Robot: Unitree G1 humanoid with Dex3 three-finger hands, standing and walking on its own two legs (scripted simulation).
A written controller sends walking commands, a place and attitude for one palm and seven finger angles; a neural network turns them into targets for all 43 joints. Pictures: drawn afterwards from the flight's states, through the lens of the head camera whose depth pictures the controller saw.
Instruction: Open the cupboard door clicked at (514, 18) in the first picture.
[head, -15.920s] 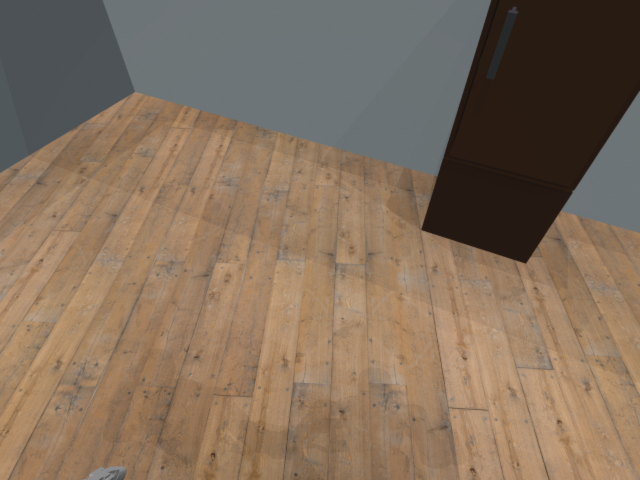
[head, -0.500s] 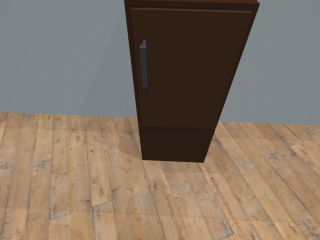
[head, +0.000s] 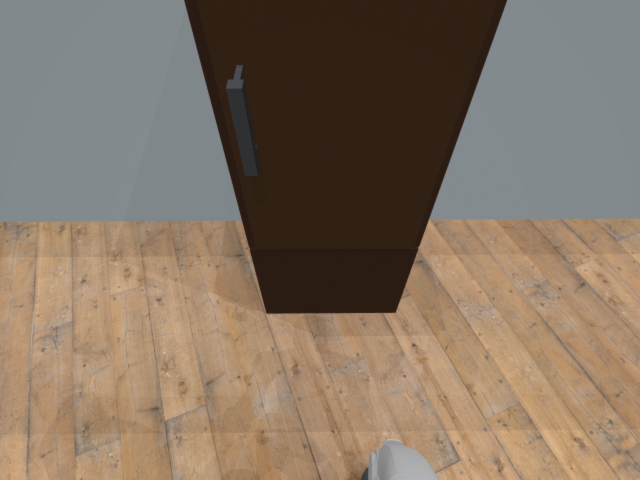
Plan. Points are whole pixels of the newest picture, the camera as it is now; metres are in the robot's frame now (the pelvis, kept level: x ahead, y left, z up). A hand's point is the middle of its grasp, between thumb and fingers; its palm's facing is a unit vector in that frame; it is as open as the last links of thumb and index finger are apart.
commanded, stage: shuffle to correct the standing spot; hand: left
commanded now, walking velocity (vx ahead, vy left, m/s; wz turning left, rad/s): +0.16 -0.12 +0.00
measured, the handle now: (245, 123) +0.63 +0.14 +0.07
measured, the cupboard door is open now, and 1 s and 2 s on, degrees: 0 0 0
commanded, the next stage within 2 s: come to a stop and stand still in 0.16 s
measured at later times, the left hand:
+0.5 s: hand out of the picture +0.11 +0.11 -0.17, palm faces +0.11 -0.98 -0.16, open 7.3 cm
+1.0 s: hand out of the picture +0.09 +0.13 -0.17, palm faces +0.10 -0.98 -0.18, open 7.3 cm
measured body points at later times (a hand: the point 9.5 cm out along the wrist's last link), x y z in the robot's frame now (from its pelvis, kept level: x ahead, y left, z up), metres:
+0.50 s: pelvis +0.12 -0.06 +0.00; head +0.13 -0.05 +0.45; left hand +0.11 +0.16 -0.16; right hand +0.21 -0.27 -0.14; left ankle +0.11 +0.05 -0.73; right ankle +0.11 -0.13 -0.73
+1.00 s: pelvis +0.08 -0.04 +0.01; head +0.09 -0.04 +0.46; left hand +0.09 +0.19 -0.15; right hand +0.11 -0.27 -0.14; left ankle +0.08 +0.08 -0.73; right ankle +0.11 -0.13 -0.73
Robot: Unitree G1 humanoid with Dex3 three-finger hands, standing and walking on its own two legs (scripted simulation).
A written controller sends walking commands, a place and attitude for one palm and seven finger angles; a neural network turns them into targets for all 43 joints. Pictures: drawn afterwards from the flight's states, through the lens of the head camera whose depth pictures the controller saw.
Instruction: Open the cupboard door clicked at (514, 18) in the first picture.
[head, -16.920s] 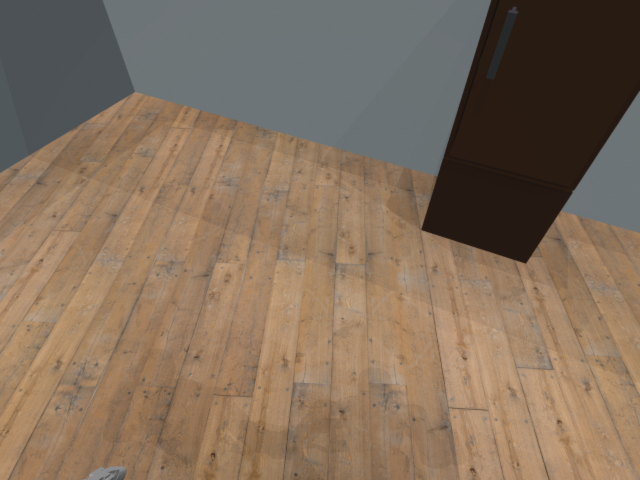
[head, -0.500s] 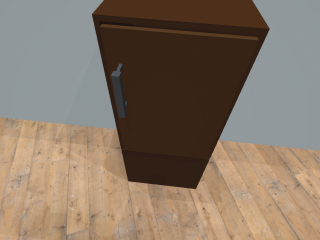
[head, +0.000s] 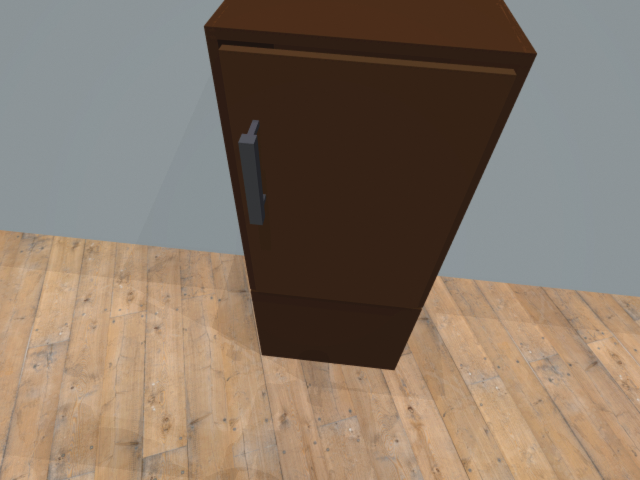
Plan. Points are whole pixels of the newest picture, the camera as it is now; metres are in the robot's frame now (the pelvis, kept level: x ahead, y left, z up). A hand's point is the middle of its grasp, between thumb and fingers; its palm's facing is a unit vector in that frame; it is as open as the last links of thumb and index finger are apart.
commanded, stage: come to a stop and stand still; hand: left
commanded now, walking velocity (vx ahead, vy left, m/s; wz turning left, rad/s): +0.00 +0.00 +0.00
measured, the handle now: (256, 174) +0.55 +0.16 +0.06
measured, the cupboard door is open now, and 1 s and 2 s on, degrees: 0 0 0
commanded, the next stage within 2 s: look again from close up in 0.30 s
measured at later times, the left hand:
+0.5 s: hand out of the picture -0.04 +0.16 -0.18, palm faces +0.01 -0.99 -0.14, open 7.4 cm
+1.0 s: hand out of the picture +0.03 +0.20 -0.17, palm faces -0.01 -0.97 -0.22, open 7.3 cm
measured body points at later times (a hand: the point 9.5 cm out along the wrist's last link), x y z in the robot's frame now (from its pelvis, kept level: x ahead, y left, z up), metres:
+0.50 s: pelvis +0.00 +0.02 +0.00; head +0.01 +0.02 +0.44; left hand -0.04 +0.22 -0.17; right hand -0.03 -0.18 -0.17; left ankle +0.01 +0.12 -0.74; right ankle +0.03 -0.09 -0.74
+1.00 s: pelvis +0.01 +0.02 +0.00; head +0.01 +0.00 +0.45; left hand +0.03 +0.25 -0.15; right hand +0.00 -0.19 -0.17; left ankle +0.01 +0.12 -0.74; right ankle +0.03 -0.09 -0.74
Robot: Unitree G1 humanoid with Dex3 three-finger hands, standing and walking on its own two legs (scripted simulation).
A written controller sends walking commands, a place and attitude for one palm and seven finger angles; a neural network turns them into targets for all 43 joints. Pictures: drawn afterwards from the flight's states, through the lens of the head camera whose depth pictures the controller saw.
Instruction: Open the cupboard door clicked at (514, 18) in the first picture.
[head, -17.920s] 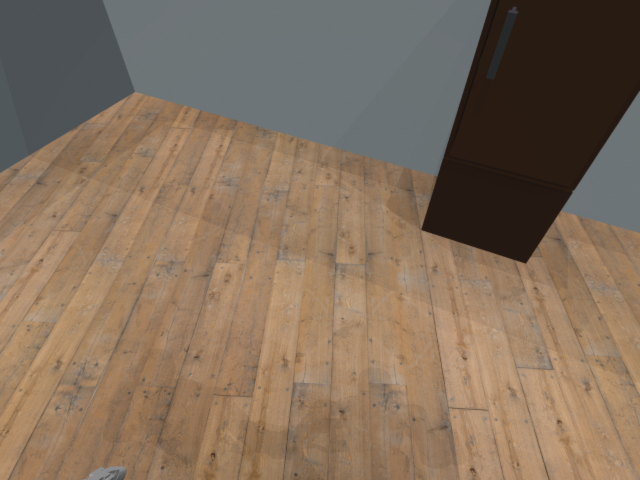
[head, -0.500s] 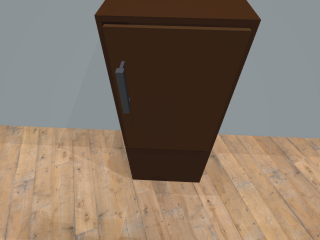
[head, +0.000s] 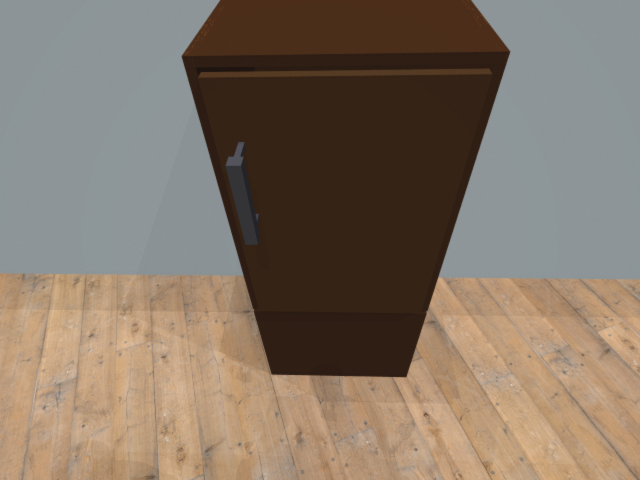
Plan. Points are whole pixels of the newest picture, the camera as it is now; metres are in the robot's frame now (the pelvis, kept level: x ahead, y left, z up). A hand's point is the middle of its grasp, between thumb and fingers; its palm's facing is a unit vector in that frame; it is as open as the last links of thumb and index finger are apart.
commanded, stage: raise the hand with hooked fingers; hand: left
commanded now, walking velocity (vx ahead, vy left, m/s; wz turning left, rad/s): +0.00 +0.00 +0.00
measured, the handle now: (246, 195) +0.53 +0.16 +0.06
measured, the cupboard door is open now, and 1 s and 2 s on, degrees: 0 0 0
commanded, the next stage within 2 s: none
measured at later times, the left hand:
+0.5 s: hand (170, 473) +0.15 +0.20 -0.05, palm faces +0.13 -0.99 +0.00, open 8.9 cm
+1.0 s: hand (140, 399) +0.21 +0.24 +0.01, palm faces +0.04 -1.00 -0.06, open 12.0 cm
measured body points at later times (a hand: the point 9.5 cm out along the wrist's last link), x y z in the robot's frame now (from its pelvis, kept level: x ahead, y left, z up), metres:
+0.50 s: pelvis -0.02 -0.02 -0.08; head +0.02 -0.01 +0.37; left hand +0.13 +0.25 -0.05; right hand +0.23 -0.26 -0.09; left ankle -0.01 +0.10 -0.74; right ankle +0.02 -0.11 -0.74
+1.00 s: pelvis -0.02 +0.00 -0.05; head +0.02 +0.01 +0.40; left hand +0.20 +0.29 +0.01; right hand +0.13 -0.25 -0.13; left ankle -0.01 +0.10 -0.74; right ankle +0.02 -0.11 -0.74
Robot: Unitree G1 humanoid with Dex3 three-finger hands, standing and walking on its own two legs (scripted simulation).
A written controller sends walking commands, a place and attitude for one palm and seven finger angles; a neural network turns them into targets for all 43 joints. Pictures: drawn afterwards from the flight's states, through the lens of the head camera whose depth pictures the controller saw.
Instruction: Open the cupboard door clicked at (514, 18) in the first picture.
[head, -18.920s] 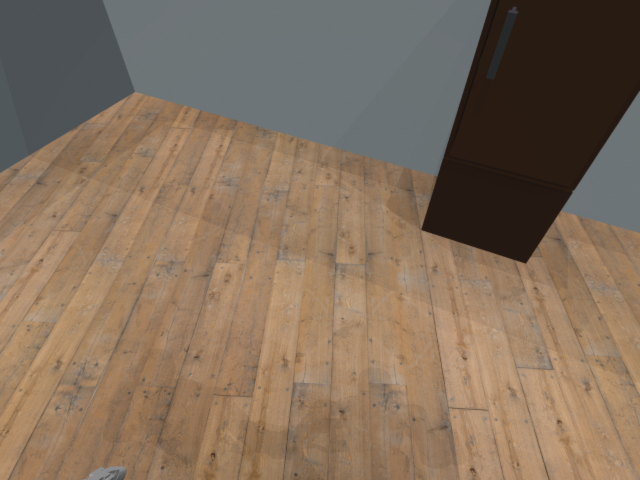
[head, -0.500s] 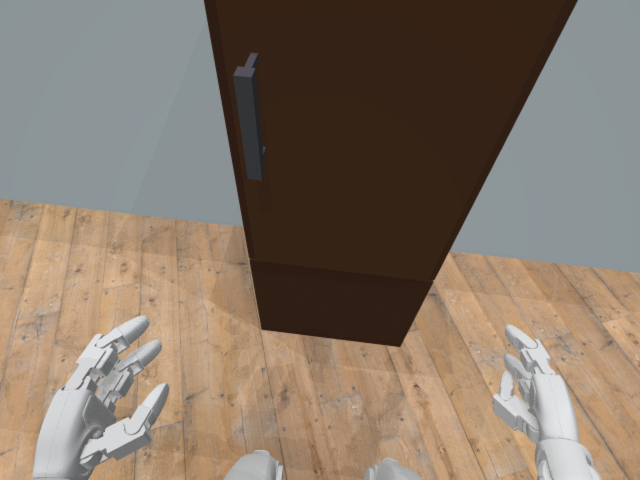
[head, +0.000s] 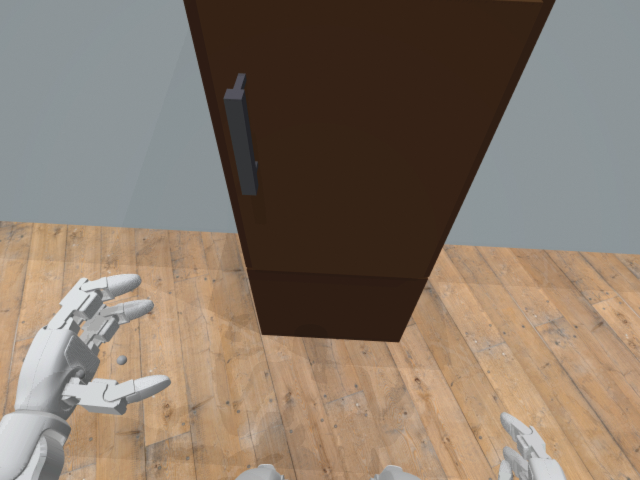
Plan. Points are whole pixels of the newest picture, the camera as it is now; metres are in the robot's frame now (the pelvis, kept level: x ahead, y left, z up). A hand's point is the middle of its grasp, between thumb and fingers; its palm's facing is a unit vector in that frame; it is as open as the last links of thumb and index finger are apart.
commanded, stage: raise the hand with hooked fingers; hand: left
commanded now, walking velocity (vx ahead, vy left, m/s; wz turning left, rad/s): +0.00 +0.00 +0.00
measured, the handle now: (245, 138) +0.56 +0.15 +0.11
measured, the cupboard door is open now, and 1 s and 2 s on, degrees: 0 0 0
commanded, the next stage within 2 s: move the hooked fingers beside the handle in 1.12 s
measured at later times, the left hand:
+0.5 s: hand (75, 291) +0.28 +0.28 +0.12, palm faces +0.04 -1.00 -0.04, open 13.9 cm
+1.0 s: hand (84, 268) +0.30 +0.27 +0.13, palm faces +0.03 -1.00 -0.02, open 14.0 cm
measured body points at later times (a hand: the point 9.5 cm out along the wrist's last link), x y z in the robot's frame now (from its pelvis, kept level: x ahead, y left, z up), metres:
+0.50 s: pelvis +0.01 +0.01 +0.02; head +0.03 +0.01 +0.47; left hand +0.27 +0.33 +0.12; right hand +0.19 -0.22 -0.05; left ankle +0.01 +0.10 -0.69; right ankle +0.04 -0.12 -0.69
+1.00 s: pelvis +0.01 +0.00 +0.03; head +0.03 +0.00 +0.48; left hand +0.29 +0.32 +0.13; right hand +0.16 -0.26 -0.05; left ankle +0.01 +0.10 -0.69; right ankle +0.04 -0.12 -0.69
